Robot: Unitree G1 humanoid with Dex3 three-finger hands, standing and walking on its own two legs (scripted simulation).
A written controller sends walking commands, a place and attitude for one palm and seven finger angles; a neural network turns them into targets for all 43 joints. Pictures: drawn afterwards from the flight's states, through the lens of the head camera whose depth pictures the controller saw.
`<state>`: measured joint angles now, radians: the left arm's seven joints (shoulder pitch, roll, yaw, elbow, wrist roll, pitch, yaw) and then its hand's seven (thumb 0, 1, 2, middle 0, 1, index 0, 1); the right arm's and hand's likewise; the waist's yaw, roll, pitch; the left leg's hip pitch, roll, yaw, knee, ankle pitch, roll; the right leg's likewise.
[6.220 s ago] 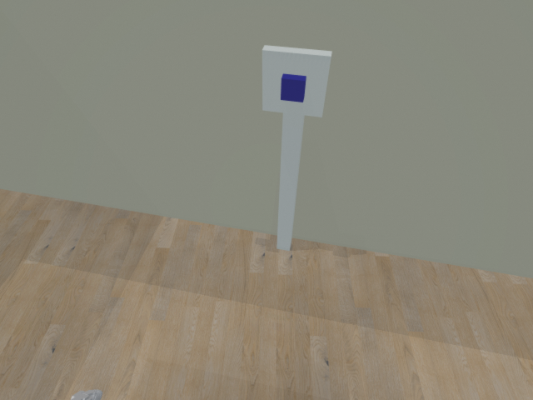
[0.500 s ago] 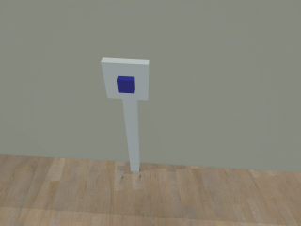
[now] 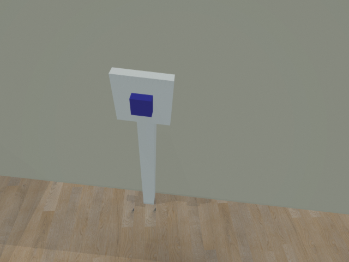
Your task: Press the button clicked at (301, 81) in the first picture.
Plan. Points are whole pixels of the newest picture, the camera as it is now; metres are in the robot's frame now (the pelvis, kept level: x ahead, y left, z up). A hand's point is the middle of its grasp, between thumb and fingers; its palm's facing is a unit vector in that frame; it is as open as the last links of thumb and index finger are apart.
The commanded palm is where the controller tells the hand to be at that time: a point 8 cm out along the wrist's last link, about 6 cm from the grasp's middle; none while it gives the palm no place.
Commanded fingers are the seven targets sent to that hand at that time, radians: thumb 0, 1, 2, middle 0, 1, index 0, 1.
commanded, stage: come to a stop and stand still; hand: left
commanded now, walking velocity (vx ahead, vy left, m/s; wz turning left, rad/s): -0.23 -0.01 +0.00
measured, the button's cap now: (141, 104) +0.50 +0.14 +0.06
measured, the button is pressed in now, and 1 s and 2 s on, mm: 0 0 0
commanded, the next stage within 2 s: look again from close up in 0.94 s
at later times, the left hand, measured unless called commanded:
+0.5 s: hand out of the picture +0.13 +0.15 -0.16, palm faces +0.04 -0.97 -0.26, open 7.3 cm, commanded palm none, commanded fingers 0.00 0.90 0.90 -0.20 -0.30 -0.20 -0.30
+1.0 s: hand out of the picture +0.00 +0.17 -0.16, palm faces +0.03 -0.98 -0.20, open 7.3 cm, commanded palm none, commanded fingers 0.00 0.90 0.90 -0.20 -0.30 -0.20 -0.30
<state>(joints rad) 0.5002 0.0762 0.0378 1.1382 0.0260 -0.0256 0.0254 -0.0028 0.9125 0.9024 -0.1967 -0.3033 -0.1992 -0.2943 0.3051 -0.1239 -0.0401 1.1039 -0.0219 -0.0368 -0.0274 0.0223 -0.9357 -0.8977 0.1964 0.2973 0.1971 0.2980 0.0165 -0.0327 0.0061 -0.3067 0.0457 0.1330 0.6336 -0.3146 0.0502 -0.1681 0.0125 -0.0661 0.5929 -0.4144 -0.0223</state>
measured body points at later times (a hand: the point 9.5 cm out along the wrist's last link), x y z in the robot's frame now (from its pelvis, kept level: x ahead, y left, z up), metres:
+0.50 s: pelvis +0.04 -0.04 +0.01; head +0.09 -0.05 +0.45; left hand +0.13 +0.20 -0.14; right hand +0.06 -0.27 -0.16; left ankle -0.01 +0.07 -0.67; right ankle +0.09 -0.15 -0.72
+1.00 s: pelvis +0.02 -0.01 +0.02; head +0.02 -0.01 +0.47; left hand +0.00 +0.22 -0.14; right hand +0.04 -0.24 -0.14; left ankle +0.01 +0.09 -0.72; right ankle +0.01 -0.13 -0.72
